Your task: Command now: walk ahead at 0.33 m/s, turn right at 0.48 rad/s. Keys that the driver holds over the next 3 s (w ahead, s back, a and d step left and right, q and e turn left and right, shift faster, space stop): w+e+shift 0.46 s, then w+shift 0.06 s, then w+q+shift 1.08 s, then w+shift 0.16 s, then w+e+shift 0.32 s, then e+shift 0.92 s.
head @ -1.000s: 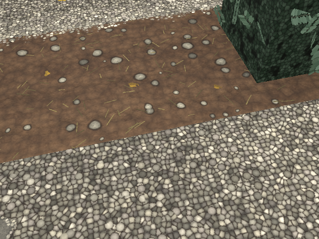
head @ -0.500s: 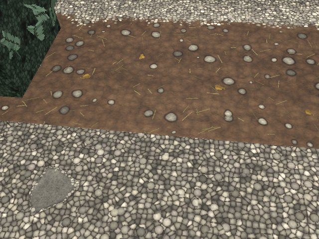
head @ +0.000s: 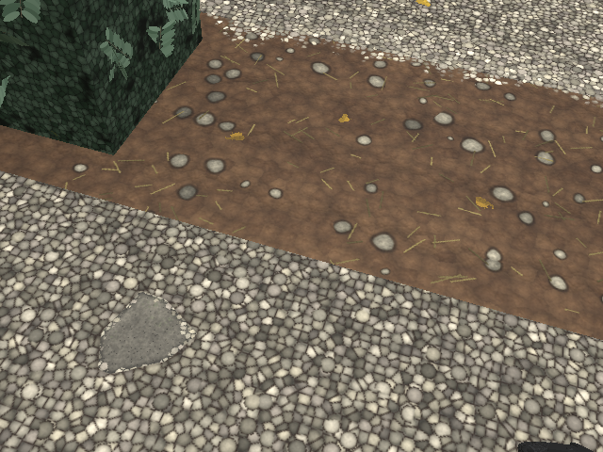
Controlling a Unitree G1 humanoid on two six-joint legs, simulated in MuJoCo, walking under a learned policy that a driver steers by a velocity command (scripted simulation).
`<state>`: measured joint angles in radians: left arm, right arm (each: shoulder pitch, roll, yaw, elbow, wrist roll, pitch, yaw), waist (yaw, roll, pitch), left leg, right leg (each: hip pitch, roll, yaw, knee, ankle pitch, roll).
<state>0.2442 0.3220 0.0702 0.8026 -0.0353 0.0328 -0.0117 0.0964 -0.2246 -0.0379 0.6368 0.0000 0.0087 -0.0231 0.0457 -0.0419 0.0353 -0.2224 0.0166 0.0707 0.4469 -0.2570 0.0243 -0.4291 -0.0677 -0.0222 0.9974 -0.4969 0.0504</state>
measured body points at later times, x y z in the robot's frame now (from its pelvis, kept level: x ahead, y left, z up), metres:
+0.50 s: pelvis +0.20 -0.15 -0.04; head +0.21 -0.18 +0.41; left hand +0.44 +0.07 -0.13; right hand +0.15 -0.44 -0.17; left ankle +0.07 +0.10 -0.63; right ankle +0.22 -0.22 -0.74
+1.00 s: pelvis +0.58 -0.36 -0.04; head +0.59 -0.38 +0.41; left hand +0.78 -0.17 -0.14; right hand +0.50 -0.64 -0.18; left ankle +0.64 -0.38 -0.74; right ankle +0.37 -0.40 -0.58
